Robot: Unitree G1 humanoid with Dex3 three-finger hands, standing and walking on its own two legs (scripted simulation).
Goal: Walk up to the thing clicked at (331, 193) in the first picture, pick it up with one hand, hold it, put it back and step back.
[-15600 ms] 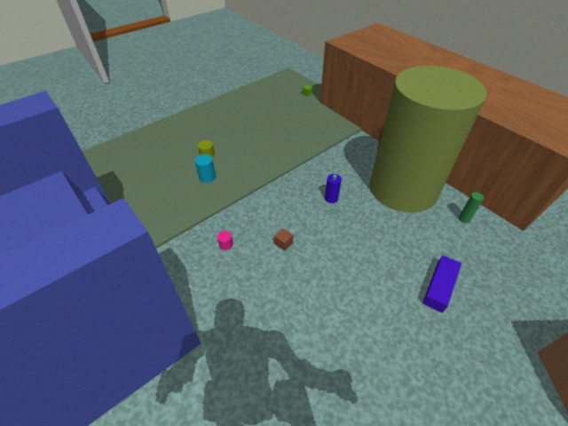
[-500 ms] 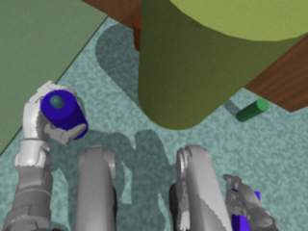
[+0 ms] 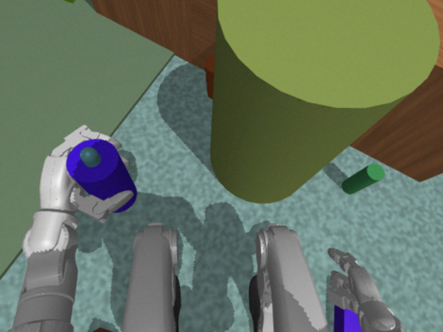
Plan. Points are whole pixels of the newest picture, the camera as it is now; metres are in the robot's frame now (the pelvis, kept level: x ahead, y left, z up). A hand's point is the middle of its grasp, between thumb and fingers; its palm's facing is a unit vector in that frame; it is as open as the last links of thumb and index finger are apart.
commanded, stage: lift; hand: left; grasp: from the side
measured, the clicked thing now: (104, 176) +0.37 +0.20 +0.01
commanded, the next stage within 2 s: hold in 1.62 s
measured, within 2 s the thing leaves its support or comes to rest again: neither
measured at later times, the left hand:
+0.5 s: hand (44, 117) +0.37 +0.20 +0.18, palm faces +0.04 -1.00 -0.05, open 9.9 cm
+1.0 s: hand out of the picture +0.37 +0.19 +0.27, palm faces +0.02 -1.00 -0.04, open 9.9 cm
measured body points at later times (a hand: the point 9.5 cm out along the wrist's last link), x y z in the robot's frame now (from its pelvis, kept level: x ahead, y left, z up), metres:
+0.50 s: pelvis +0.03 +0.00 +0.15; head +0.16 +0.02 +0.58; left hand +0.36 +0.25 +0.19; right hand +0.23 -0.23 +0.04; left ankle +0.08 +0.14 -0.41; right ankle +0.08 -0.13 -0.41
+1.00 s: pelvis +0.05 +0.00 +0.23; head +0.14 +0.01 +0.67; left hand +0.36 +0.24 +0.27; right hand +0.21 -0.23 +0.12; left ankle +0.08 +0.14 -0.41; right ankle +0.08 -0.13 -0.41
